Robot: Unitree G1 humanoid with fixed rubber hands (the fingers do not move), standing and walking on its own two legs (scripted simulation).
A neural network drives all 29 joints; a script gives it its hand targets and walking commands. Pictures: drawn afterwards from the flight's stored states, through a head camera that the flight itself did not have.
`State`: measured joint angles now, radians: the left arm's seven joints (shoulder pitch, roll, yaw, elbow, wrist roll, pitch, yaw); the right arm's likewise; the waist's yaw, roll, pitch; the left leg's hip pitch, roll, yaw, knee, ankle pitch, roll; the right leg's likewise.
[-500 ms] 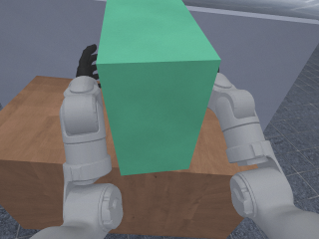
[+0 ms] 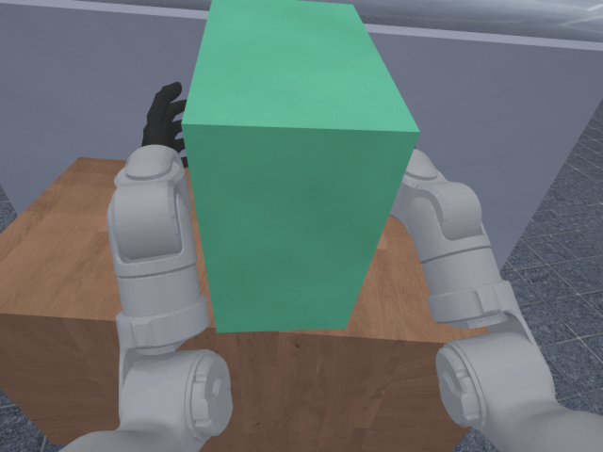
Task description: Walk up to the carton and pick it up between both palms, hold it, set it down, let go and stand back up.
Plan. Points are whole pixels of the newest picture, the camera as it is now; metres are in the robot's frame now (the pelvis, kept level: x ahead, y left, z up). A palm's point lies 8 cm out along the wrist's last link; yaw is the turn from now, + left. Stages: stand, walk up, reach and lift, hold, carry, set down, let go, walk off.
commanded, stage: hold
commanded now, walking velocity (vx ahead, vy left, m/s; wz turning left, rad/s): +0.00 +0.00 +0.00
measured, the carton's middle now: (283, 171) +0.37 +0.01 +0.24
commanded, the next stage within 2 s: none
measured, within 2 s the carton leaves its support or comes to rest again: neither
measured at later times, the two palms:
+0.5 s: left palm (165, 163) +0.35 +0.14 +0.26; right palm (394, 155) +0.35 -0.12 +0.27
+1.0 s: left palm (159, 165) +0.34 +0.15 +0.27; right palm (390, 159) +0.35 -0.11 +0.27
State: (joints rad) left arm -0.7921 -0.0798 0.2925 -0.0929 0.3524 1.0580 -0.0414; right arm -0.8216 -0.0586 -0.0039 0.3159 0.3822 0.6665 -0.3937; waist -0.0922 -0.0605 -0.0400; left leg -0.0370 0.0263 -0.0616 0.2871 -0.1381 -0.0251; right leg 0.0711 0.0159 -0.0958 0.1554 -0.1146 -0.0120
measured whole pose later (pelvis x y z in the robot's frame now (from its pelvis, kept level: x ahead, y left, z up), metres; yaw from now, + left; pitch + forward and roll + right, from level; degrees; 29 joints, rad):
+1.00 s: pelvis -0.01 +0.00 +0.00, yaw +1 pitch -6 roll -1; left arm -0.80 -0.07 0.28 -0.07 0.35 1.05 -0.03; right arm -0.85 -0.04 -0.05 0.36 0.36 0.65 -0.37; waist -0.10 -0.09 -0.03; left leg -0.06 0.02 -0.07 0.30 -0.13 -0.03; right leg 0.04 0.01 -0.11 0.18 -0.12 -0.01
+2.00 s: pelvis -0.01 +0.01 +0.00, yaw +1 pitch -6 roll -1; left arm -0.77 -0.08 0.28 -0.11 0.33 1.07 -0.01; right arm -0.84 -0.07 0.01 0.33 0.38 0.68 -0.39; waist -0.09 -0.06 -0.02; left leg -0.06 0.02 -0.06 0.30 -0.13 -0.02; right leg 0.05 0.01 -0.10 0.17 -0.12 -0.01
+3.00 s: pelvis -0.01 +0.00 +0.00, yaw +1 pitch -5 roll -1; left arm -0.80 -0.07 0.28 -0.05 0.33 1.04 -0.01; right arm -0.88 -0.05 -0.04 0.38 0.34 0.66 -0.36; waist -0.10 -0.07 -0.02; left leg -0.11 0.02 -0.06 0.31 -0.12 -0.02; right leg 0.00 0.01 -0.11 0.20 -0.12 -0.01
